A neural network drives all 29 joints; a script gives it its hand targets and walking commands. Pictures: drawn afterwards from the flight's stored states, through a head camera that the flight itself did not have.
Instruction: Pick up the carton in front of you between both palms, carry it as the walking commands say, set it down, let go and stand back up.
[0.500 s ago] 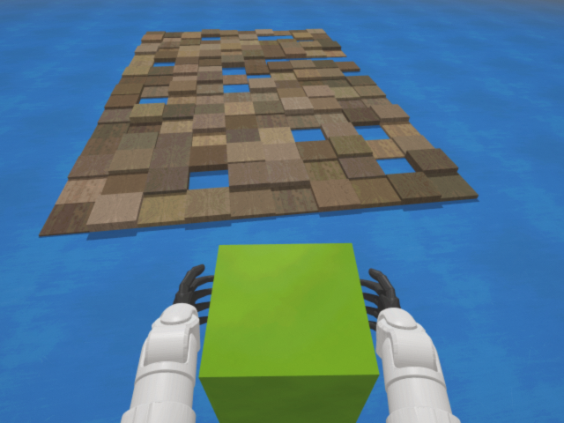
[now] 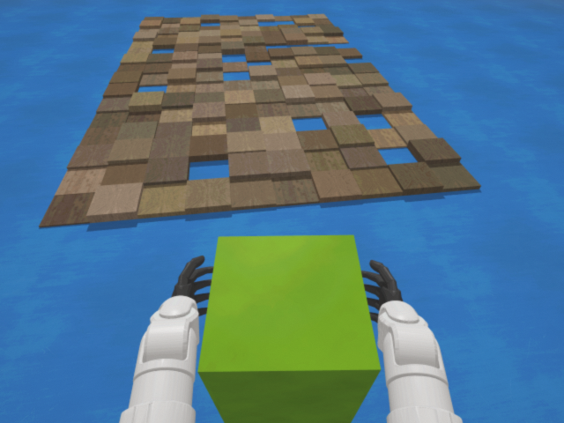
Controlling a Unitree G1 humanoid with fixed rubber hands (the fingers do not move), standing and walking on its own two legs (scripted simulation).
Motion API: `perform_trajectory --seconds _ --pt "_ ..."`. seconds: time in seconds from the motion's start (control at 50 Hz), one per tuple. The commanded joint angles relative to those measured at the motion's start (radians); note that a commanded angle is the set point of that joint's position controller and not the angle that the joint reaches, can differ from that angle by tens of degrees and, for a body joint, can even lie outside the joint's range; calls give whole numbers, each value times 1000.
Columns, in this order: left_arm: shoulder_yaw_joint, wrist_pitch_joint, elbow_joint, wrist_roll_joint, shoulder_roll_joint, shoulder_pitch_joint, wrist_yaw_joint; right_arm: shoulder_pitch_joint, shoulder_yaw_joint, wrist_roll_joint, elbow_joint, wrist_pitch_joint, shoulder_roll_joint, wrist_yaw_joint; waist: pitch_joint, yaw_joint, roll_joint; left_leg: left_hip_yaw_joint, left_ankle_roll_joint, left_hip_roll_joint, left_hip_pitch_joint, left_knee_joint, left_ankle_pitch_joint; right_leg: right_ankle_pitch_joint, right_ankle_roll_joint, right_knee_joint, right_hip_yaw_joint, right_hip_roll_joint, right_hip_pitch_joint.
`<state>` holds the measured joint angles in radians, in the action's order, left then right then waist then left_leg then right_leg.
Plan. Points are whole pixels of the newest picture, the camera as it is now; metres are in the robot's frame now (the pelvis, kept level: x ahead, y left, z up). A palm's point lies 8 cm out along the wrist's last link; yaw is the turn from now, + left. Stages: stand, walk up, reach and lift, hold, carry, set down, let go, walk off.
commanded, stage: reach and lift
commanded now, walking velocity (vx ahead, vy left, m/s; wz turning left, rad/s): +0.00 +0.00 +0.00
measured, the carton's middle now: (287, 333) +0.30 +0.00 -0.04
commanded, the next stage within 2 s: hold in 0.38 s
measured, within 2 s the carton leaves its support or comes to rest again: neither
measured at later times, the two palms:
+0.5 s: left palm (181, 302) +0.29 +0.15 +0.05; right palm (392, 307) +0.29 -0.15 +0.05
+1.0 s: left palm (162, 282) +0.31 +0.18 +0.07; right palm (374, 279) +0.32 -0.12 +0.08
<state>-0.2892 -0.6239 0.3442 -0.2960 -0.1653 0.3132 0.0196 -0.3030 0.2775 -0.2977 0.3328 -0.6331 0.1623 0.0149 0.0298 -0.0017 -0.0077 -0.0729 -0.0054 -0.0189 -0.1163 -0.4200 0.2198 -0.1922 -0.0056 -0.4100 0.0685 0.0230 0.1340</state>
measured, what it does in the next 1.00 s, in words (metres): stands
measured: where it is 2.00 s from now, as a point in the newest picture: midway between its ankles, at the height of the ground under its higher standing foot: (269, 354)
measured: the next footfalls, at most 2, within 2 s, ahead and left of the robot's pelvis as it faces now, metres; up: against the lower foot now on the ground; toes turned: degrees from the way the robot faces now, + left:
right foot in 1.22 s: +0.21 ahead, -0.10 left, +0.00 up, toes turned -10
left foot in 1.60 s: +0.49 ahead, +0.15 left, +0.00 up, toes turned +15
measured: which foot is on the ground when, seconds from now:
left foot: down 0.00-1.00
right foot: down 0.00-0.94, up 0.96-1.00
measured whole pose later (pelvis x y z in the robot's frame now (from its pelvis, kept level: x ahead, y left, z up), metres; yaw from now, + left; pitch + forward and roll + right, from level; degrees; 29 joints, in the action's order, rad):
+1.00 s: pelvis +0.03 +0.02 +0.00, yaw +1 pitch +1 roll +0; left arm -0.16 -0.91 0.02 -0.19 -0.12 0.22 -0.03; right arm -0.25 0.16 -0.18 0.07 -0.90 0.14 -0.03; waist -0.15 0.00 0.01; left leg 0.06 0.03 0.00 -0.22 -0.48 0.26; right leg -0.41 -0.01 -0.67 -0.02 -0.03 0.32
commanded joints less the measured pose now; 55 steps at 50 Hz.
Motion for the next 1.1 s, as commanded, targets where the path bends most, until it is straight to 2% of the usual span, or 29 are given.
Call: perform_trajectory --seconds 0.0,0.18,0.34,0.46,0.58,0.72,0.74,0.76,0.78,0.8,0.84,0.86,0.9,0.92,0.94,0.96,0.98,1.0,1.02,1.04,1.08 --pt "543 12 -10 224 -926 438 227 -465 -545 232 -28 18 930 225 -282 0 5 0 4 -70 36 71 -195 184 0 52 7 68 -135" --pt "567 -12 -73 242 -911 384 221 -409 -567 251 -90 -6 917 217 -270 2 7 -7 1 -73 64 82 -255 245 -3 66 12 69 -160" --pt "576 -31 -101 248 -904 383 216 -410 -574 258 -118 -24 904 215 -251 3 3 -8 1 -72 68 89 -238 224 -4 72 9 71 -160" --pt "649 -72 -203 293 -902 357 204 -390 -652 304 -221 -63 899 209 -294 3 2 -13 -5 -70 115 102 -307 282 -9 85 11 71 -200" --pt "581 -111 -153 255 -854 360 200 -392 -581 265 -173 -102 846 207 -146 1 1 -4 3 -64 59 133 -118 99 1 107 1 68 -144" --pt "593 -101 -147 267 -889 457 213 -488 -595 274 -162 -91 881 220 -195 3 0 -1 5 -62 52 114 -80 65 2 90 -3 66 -145" --pt "610 -107 -126 283 -900 491 215 -518 -603 283 -151 -95 882 219 -253 -2 33 14 7 103 -51 49 127 -136 -1 46 4 -111 -57" --pt "617 -108 -143 291 -895 487 215 -525 -607 296 -161 -97 889 218 -246 -3 47 -12 11 74 -103 52 346 -377 11 86 45 -107 -13" --pt "635 -112 -162 303 -901 493 213 -537 -629 310 -184 -100 895 216 -210 -5 62 6 11 59 -180 25 486 -561 23 117 76 -122 36" --pt "648 -117 -188 309 -902 501 208 -552 -649 323 -208 -106 896 214 -196 -7 91 40 6 41 -228 -32 465 -599 38 138 110 -146 42" --pt "675 -141 -221 324 -903 473 189 -549 -686 355 -246 -128 896 209 -261 -12 166 136 -10 4 -195 -219 181 -457 88 188 199 -221 44" --pt "694 -160 -248 332 -891 447 177 -544 -712 378 -269 -145 888 207 -292 -7 161 146 -7 11 -174 -178 170 -420 102 189 193 -235 63" --pt "730 -209 -306 356 -865 434 158 -550 -760 430 -311 -192 882 205 -327 -2 107 157 10 14 11 5 185 -464 91 103 95 -189 190" --pt "753 -239 -349 375 -848 446 154 -541 -776 446 -327 -220 867 200 -318 4 -1 23 32 91 62 96 307 -471 60 -19 -4 -121 291" --pt "782 -272 -379 402 -847 483 154 -515 -772 450 -334 -247 846 193 -285 18 -220 -272 96 273 95 242 548 -381 4 -278 -140 -38 427" --pt "808 -303 -393 428 -838 504 154 -497 -775 453 -344 -279 834 183 -203 23 -254 -436 158 381 120 314 537 -296 -7 -368 -161 -45 575" --pt "837 -333 -415 460 -842 515 154 -483 -776 457 -370 -311 811 173 -182 22 -164 -430 181 384 103 326 468 -269 -1 -398 -120 -83 598" --pt "860 -359 -433 496 -854 518 155 -493 -782 469 -419 -340 790 163 -202 20 -123 -363 182 375 103 310 372 -250 -1 -365 -121 -95 575" --pt "875 -383 -452 526 -861 511 153 -499 -796 486 -467 -366 786 154 -237 21 -107 -262 168 345 128 287 263 -214 -4 -329 -141 -92 540" --pt "883 -406 -474 547 -864 497 151 -497 -811 503 -503 -390 791 147 -268 21 -118 -177 153 305 134 265 191 -184 -10 -292 -172 -72 495" --pt "895 -447 -518 577 -870 452 143 -449 -837 533 -563 -435 801 138 -299 23 -155 -94 141 264 138 243 115 -145 -16 -208 -214 -45 431"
